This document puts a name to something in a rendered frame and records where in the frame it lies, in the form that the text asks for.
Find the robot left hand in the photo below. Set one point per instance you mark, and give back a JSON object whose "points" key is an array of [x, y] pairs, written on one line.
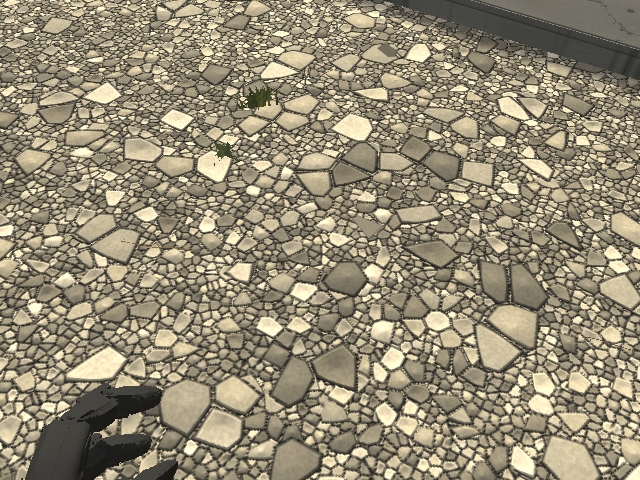
{"points": [[68, 449]]}

